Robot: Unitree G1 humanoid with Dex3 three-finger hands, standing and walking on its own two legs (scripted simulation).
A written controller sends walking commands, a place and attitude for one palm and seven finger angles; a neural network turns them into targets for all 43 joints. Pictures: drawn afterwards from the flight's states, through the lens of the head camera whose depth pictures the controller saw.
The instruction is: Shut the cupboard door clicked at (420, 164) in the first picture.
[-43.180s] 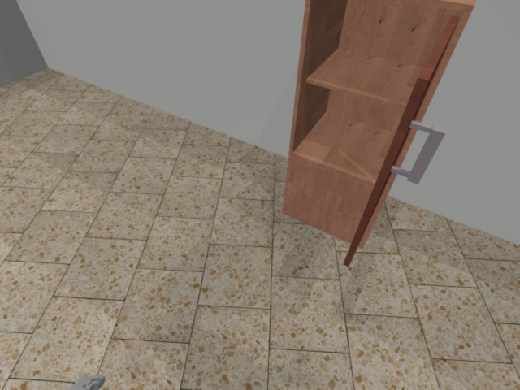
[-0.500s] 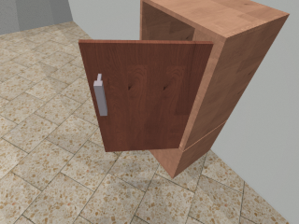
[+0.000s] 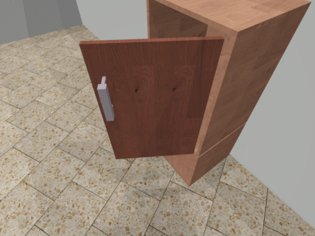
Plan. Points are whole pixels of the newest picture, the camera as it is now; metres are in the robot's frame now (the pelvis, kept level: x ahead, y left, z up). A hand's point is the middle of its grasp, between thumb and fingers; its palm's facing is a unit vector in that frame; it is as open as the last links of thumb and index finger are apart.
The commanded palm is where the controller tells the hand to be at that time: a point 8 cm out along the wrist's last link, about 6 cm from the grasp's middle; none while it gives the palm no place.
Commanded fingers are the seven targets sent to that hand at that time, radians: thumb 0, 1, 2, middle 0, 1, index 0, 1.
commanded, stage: look again from close up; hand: left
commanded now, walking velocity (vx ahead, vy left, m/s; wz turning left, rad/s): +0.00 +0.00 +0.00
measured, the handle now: (107, 99) +0.49 +0.19 +0.07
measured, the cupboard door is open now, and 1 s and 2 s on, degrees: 58 58 58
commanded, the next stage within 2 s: raise the hand and make a fist in 0.36 s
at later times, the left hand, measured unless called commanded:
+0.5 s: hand out of the picture +0.03 +0.16 -0.17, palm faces +0.07 -0.98 -0.20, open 7.3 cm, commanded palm +0.10 +0.21 -0.07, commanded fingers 0.00 0.90 0.90 -0.24 -0.34 -0.24 -0.34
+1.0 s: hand out of the picture +0.13 +0.17 -0.03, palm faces +0.26 -0.96 -0.07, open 5.6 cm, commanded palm +0.13 +0.20 -0.02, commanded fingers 0.00 0.90 0.90 -0.69 -0.84 -0.69 -0.84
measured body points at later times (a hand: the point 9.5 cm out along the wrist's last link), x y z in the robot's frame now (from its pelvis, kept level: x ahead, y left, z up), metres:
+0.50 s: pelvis +0.01 -0.02 +0.00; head +0.02 -0.02 +0.45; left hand +0.03 +0.21 -0.15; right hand +0.02 -0.25 -0.15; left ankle +0.02 +0.09 -0.74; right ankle +0.00 -0.13 -0.74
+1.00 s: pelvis -0.03 -0.04 -0.09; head +0.02 -0.03 +0.36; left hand +0.11 +0.22 -0.03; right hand +0.22 -0.26 -0.13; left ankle +0.02 +0.09 -0.74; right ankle +0.00 -0.13 -0.74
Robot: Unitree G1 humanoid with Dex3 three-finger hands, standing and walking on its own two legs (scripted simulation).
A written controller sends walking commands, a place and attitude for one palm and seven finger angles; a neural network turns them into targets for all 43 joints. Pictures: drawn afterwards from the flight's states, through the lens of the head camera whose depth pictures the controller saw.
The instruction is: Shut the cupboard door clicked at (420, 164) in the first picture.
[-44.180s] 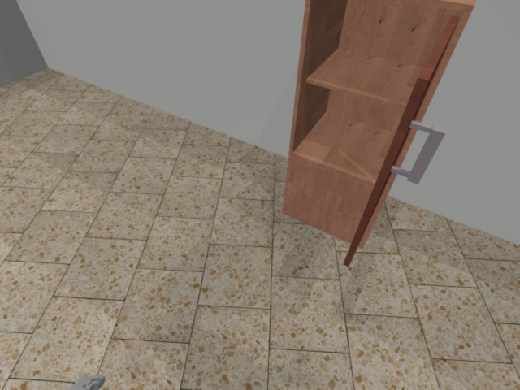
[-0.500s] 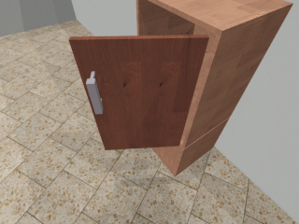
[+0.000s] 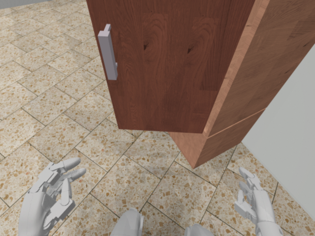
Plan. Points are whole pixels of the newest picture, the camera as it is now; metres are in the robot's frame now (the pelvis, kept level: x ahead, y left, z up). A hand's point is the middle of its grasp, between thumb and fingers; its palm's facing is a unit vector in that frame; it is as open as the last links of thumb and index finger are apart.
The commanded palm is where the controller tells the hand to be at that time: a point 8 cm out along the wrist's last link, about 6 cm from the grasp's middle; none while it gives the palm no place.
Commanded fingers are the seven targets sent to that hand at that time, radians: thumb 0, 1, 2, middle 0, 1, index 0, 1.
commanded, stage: raise the hand and make a fist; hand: left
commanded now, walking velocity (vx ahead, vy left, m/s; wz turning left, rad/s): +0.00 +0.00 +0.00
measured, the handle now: (110, 52) +0.53 +0.21 +0.16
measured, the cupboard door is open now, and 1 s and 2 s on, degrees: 58 58 58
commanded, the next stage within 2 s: bring the fist close to the handle in 1.38 s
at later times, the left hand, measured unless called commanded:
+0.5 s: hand (81, 163) +0.23 +0.19 +0.12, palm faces +0.06 -1.00 -0.04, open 3.4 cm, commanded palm +0.20 +0.25 +0.12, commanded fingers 0.00 0.90 0.90 -1.15 -1.34 -1.15 -1.34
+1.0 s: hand (70, 136) +0.26 +0.21 +0.16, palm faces +0.12 -0.99 -0.05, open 3.1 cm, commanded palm +0.23 +0.25 +0.16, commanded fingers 0.00 0.90 0.90 -1.30 -1.50 -1.30 -1.50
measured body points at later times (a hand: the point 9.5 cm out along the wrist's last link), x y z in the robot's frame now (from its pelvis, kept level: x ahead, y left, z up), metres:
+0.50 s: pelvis +0.02 +0.02 +0.03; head +0.06 +0.02 +0.48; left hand +0.22 +0.24 +0.12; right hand +0.18 -0.23 -0.05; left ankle +0.05 +0.13 -0.65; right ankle +0.02 -0.09 -0.65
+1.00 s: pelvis +0.03 +0.02 +0.06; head +0.03 +0.01 +0.51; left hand +0.25 +0.26 +0.16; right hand +0.20 -0.21 -0.01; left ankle +0.05 +0.13 -0.65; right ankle +0.02 -0.09 -0.65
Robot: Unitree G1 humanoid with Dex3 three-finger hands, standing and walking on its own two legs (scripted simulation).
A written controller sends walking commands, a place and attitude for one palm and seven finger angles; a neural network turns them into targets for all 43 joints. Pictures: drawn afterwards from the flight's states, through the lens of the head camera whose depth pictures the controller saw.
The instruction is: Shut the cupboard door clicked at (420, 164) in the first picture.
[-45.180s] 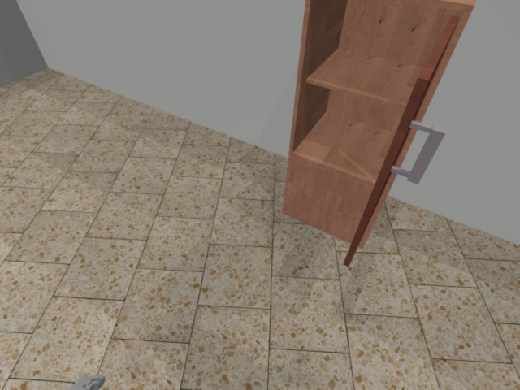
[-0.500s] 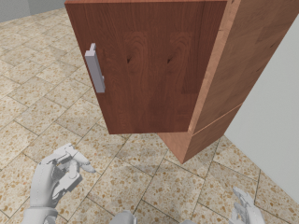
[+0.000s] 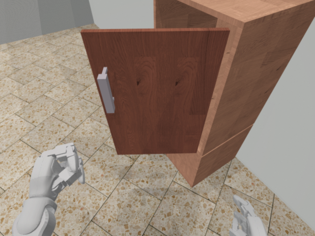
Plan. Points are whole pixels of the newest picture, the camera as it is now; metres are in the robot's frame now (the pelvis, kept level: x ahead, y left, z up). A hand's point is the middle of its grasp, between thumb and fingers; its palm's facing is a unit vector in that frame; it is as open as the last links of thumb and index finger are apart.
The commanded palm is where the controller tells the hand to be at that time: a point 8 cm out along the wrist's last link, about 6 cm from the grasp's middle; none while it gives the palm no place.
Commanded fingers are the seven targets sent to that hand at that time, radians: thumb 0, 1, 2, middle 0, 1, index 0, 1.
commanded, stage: raise the hand and make a fist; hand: left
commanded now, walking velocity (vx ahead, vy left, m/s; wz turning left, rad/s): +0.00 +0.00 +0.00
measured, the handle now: (108, 90) +0.50 +0.20 +0.10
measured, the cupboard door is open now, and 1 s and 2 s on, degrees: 58 58 58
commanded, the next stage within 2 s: bring the fist close to the handle in 0.38 s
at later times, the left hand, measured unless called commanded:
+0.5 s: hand (87, 167) +0.24 +0.18 +0.10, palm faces +0.09 -1.00 -0.04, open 3.1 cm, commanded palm +0.21 +0.24 +0.10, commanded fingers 0.00 0.90 0.90 -1.30 -1.50 -1.30 -1.50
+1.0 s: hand (100, 137) +0.32 +0.18 +0.10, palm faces +0.13 -0.99 -0.01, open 3.1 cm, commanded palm +0.29 +0.22 +0.10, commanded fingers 0.00 0.90 0.90 -1.30 -1.50 -1.30 -1.50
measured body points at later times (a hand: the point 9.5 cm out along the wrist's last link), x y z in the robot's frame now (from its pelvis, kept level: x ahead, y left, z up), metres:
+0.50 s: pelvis +0.00 +0.00 +0.00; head +0.01 -0.02 +0.45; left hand +0.23 +0.23 +0.11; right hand +0.18 -0.23 -0.07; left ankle +0.02 +0.12 -0.71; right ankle +0.00 -0.11 -0.71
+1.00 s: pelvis +0.00 +0.00 +0.01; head +0.02 -0.01 +0.46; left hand +0.31 +0.23 +0.10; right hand +0.15 -0.24 -0.08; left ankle +0.02 +0.12 -0.71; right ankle +0.00 -0.11 -0.71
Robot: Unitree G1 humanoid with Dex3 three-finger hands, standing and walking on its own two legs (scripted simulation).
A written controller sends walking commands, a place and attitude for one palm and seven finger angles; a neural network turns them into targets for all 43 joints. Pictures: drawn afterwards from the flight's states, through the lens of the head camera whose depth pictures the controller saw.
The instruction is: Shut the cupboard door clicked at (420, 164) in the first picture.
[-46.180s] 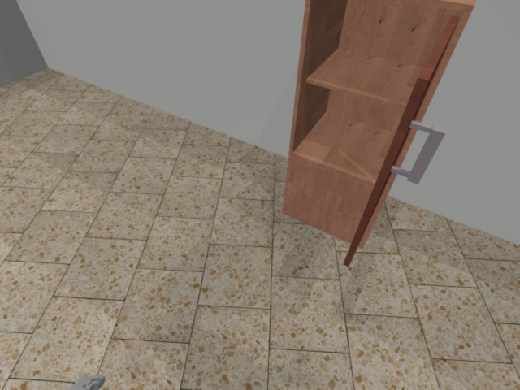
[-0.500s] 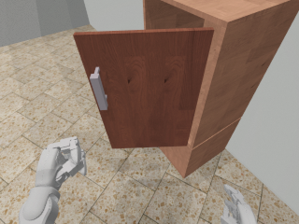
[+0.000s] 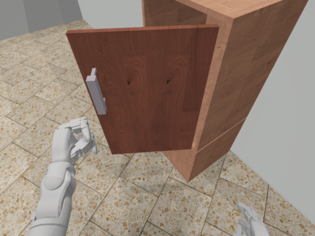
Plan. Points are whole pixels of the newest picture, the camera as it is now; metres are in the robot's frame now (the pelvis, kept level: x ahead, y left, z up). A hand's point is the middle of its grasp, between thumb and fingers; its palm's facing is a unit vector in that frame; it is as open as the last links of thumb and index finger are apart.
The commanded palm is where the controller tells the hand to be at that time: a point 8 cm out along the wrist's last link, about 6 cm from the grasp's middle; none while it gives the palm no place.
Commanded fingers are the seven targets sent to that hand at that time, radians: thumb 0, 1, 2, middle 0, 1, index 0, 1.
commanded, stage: bring the fist close to the handle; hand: left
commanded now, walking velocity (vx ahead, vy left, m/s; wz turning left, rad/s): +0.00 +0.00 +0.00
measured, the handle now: (98, 91) +0.49 +0.22 +0.09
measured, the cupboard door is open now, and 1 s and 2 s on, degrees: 58 58 45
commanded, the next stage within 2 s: push the door shut along its arc in 0.88 s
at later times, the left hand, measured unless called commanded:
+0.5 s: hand (104, 115) +0.39 +0.17 +0.10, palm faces +0.12 -0.99 -0.02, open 3.1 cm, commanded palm +0.36 +0.21 +0.09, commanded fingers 0.00 0.90 0.90 -1.30 -1.50 -1.30 -1.50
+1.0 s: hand (101, 116) +0.39 +0.18 +0.09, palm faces +0.14 -0.99 +0.00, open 3.1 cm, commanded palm +0.36 +0.22 +0.09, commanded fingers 0.00 0.90 0.90 -1.30 -1.50 -1.30 -1.50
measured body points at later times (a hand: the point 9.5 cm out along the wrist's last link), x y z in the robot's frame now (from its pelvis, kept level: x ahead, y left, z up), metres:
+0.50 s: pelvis +0.00 +0.00 +0.00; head +0.02 -0.01 +0.45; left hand +0.38 +0.22 +0.10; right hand +0.12 -0.25 -0.11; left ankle +0.02 +0.12 -0.71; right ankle +0.00 -0.11 -0.71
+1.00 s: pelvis -0.01 +0.01 +0.00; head +0.03 +0.00 +0.45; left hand +0.38 +0.23 +0.10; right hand +0.09 -0.25 -0.11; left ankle +0.02 +0.12 -0.71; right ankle +0.00 -0.11 -0.71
